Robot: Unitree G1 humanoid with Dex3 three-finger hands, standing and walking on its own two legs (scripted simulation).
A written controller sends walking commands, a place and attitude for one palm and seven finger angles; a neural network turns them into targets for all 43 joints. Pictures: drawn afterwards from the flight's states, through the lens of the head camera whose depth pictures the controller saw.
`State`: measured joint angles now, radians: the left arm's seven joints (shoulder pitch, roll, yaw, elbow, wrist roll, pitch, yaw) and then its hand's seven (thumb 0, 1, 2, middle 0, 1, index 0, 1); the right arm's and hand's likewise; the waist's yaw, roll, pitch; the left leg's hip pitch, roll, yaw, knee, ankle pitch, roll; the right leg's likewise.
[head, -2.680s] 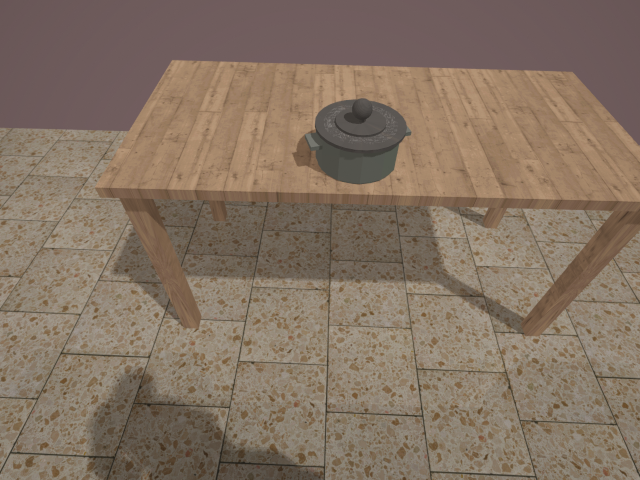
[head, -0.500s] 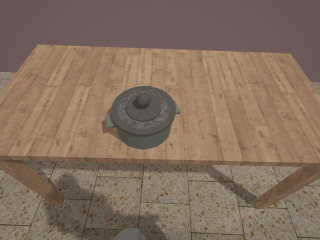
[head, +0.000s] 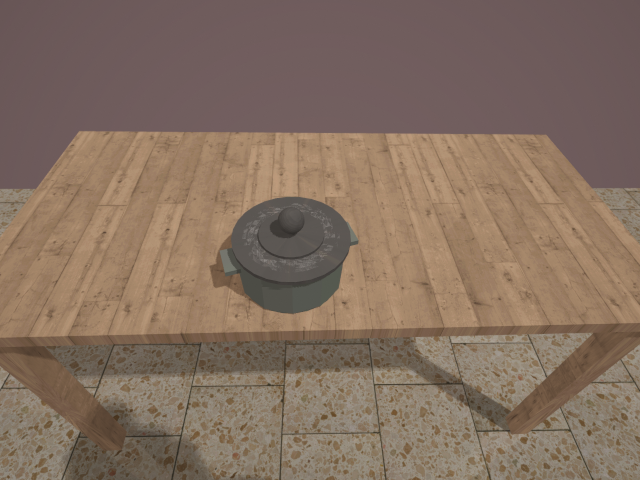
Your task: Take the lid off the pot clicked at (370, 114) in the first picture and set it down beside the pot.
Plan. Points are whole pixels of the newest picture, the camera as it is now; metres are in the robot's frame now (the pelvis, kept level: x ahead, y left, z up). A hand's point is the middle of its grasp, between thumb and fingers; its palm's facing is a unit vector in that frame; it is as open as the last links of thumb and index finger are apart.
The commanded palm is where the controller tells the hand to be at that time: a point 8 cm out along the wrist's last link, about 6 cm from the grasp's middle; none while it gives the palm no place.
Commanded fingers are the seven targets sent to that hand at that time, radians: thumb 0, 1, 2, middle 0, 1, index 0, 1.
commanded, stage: come to a stop and stand still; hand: left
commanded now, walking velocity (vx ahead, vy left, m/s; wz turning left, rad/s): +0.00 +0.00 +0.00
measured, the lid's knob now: (291, 220) +0.50 +0.08 +0.04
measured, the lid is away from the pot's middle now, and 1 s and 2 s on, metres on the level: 0.00 0.00 0.00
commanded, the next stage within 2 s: look again from close up in 0.34 s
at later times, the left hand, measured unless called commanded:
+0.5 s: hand out of the picture -0.04 +0.12 -0.18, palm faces +0.05 -0.99 -0.13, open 7.4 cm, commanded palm none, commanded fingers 0.00 0.90 0.90 -0.20 -0.30 -0.20 -0.30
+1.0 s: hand out of the picture +0.05 +0.17 -0.19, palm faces +0.03 -0.98 -0.18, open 7.4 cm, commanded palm none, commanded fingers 0.00 0.90 0.90 -0.20 -0.30 -0.20 -0.30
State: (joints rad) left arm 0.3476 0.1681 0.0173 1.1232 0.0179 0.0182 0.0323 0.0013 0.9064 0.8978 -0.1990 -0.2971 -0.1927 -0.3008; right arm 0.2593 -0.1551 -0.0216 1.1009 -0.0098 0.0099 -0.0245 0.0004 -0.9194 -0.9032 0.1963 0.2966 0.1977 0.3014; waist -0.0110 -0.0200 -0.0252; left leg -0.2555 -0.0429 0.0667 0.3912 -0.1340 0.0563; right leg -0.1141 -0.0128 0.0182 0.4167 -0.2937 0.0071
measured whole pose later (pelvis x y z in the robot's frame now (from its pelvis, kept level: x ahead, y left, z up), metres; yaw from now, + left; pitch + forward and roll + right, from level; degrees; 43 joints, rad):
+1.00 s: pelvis +0.03 -0.01 -0.01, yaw +0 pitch +0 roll -1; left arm 0.32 0.18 -0.01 1.00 0.02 -0.01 0.05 0.00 0.91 0.90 -0.20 -0.30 -0.19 -0.30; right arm 0.23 -0.15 0.01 1.03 -0.01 -0.02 -0.02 0.01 -0.92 -0.90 0.19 0.30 0.20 0.30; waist 0.00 -0.04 0.01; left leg -0.29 -0.02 0.05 0.56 -0.27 0.05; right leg -0.10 0.01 0.01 0.48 -0.39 0.00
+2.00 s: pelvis +0.00 -0.03 +0.00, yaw +2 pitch -2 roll -1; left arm 0.55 0.23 0.10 0.18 -0.03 -0.05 0.08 0.01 0.90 0.90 -1.25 -1.44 -1.24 -1.45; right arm 0.23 -0.20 0.03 0.60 0.02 -0.07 -0.08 0.01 -0.91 -0.90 0.20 0.30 0.20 0.30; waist 0.03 0.02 0.01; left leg -0.28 0.00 0.01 0.49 -0.18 0.02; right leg -0.10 0.03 -0.04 0.46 -0.32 -0.03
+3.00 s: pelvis +0.02 -0.03 -0.01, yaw +0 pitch +0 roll +0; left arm 0.57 0.46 0.13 -0.44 0.49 0.07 0.10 0.01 0.86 0.89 -1.27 -1.48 -1.26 -1.48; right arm 0.16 -0.25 0.02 0.54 0.01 0.07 -0.02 0.01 -0.91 -0.90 0.20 0.30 0.20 0.30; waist 0.06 0.07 -0.03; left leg -0.30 0.00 0.04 0.50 -0.21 0.02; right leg -0.13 0.03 -0.01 0.47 -0.35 -0.03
